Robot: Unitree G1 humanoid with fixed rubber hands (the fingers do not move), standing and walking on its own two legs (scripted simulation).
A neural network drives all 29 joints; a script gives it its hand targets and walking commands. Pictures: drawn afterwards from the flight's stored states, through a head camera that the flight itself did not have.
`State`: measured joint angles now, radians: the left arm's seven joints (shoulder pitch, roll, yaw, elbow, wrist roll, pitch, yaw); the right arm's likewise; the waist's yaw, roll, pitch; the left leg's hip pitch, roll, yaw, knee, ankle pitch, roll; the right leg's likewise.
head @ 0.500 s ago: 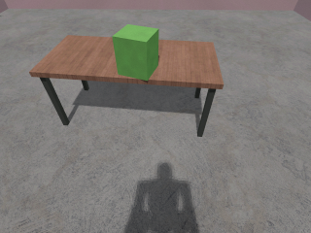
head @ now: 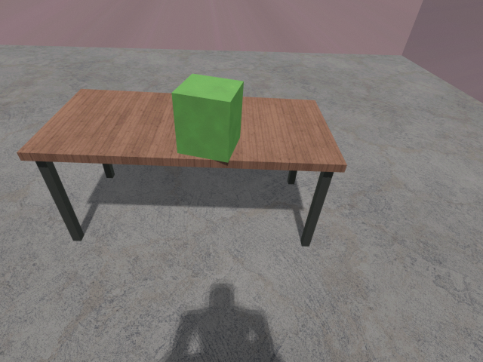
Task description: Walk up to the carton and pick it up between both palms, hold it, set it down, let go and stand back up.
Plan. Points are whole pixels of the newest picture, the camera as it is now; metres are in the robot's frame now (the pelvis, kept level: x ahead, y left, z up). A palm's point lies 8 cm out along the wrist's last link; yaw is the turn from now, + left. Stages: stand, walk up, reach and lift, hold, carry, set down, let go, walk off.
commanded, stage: walk up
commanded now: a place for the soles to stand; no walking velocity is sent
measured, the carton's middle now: (209, 117) +1.06 +0.05 -0.07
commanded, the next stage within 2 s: none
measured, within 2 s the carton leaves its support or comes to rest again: neither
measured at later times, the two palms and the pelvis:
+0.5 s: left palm (111, 302) +0.32 +0.24 -0.10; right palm (354, 351) +0.22 -0.23 -0.12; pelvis +0.24 +0.01 +0.01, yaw -1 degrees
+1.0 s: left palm (82, 248) +0.47 +0.35 -0.11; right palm (281, 215) +0.55 -0.15 -0.09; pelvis +0.46 +0.10 +0.01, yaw -3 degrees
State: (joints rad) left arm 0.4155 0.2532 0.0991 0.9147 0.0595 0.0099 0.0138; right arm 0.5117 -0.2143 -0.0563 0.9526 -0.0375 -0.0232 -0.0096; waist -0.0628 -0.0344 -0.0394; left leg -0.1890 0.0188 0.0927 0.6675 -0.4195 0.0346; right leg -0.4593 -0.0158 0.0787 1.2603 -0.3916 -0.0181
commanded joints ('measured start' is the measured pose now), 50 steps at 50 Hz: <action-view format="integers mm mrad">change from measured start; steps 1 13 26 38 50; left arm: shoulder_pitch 70 -291 -56 170 137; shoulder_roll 27 -16 71 133 62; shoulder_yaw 0 -32 -33 -12 -34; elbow -69 -305 -206 -193 -259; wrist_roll -20 -28 -32 -19 -23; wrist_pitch -31 -42 -120 -96 -42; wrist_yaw -33 -28 15 1 -18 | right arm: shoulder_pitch -28 197 99 -309 -136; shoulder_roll -80 -134 -37 -62 -157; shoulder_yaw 6 1 -6 -5 -27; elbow -65 -73 -214 -339 -279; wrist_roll -24 -16 -20 -24 9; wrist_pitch -52 -38 4 -13 -25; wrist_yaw -8 -15 58 61 5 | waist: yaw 65 0 31 118 47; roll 74 118 -3 -80 81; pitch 344 165 148 154 149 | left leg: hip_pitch -101 203 -327 -295 -32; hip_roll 184 222 52 50 230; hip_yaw -239 -152 -123 -39 -229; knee -448 -293 590 -33 -380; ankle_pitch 191 709 198 281 362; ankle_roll -7 48 -50 1 119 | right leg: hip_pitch -189 -8 140 362 -57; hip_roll -36 47 -171 -227 -44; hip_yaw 8 -226 26 24 -15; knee -53 -676 -970 -918 -39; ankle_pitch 195 284 390 463 54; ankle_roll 25 -20 -134 -151 34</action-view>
